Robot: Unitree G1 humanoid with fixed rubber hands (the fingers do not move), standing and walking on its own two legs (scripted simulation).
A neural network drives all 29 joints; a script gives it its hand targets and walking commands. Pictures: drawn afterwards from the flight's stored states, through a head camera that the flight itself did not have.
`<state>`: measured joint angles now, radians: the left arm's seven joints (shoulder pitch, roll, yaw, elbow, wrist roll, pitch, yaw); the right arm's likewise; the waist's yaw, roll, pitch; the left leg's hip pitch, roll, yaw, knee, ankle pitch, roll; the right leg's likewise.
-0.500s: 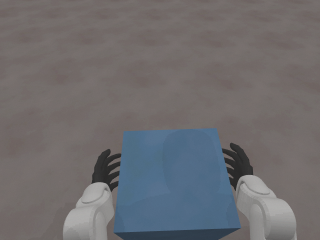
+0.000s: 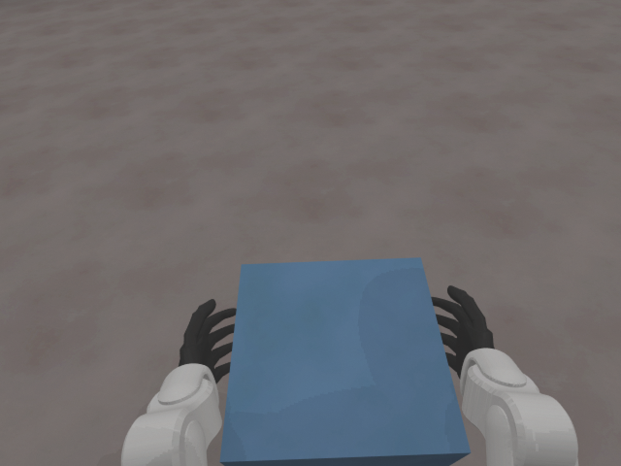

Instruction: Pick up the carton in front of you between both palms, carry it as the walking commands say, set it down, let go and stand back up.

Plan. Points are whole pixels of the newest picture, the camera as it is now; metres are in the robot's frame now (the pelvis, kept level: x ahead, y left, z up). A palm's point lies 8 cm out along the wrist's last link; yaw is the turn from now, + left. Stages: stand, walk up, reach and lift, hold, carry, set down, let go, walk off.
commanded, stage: carry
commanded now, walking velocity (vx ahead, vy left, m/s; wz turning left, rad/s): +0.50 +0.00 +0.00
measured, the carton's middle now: (334, 383) +0.23 +0.01 +0.01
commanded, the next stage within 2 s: none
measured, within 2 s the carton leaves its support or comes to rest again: neither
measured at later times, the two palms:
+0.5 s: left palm (231, 181) +0.56 +0.17 +0.09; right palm (406, 175) +0.54 -0.13 +0.09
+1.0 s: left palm (265, 96) +0.88 +0.13 +0.09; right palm (395, 90) +0.88 -0.17 +0.08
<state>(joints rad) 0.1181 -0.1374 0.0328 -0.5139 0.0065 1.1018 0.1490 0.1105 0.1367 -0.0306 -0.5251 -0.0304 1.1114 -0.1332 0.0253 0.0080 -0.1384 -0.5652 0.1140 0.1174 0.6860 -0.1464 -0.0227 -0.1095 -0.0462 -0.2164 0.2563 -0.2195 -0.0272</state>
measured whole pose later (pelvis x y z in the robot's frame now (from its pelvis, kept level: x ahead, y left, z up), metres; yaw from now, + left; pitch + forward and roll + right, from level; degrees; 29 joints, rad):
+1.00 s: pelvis +0.66 -0.01 +0.00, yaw -1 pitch +4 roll +1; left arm 0.14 -0.14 0.02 -0.58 0.01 1.09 0.14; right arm 0.13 0.14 -0.02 -0.59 -0.03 1.11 -0.14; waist 0.01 0.01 -0.11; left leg -0.58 0.11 0.15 0.61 -0.08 -0.02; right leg -0.01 -0.05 -0.22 0.21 -0.27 0.00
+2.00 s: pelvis +1.03 -0.01 -0.01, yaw +0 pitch +4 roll -1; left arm 0.09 -0.14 0.03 -0.58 0.02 1.15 0.14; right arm 0.09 0.14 -0.03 -0.57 -0.02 1.14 -0.14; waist 0.01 0.01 -0.10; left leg -0.07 0.09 0.18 0.47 -0.37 -0.05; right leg -0.31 -0.05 -0.20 0.50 -0.22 -0.02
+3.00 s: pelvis +0.95 +0.00 -0.02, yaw +0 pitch +1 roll +0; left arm -0.11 -0.13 0.11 0.02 0.19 0.82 0.04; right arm -0.11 0.13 -0.10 0.02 -0.20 0.82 -0.04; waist 0.00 0.00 -0.06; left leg -0.16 0.05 0.20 0.52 -0.38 0.01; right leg -0.39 -0.09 -0.17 0.50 -0.12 -0.01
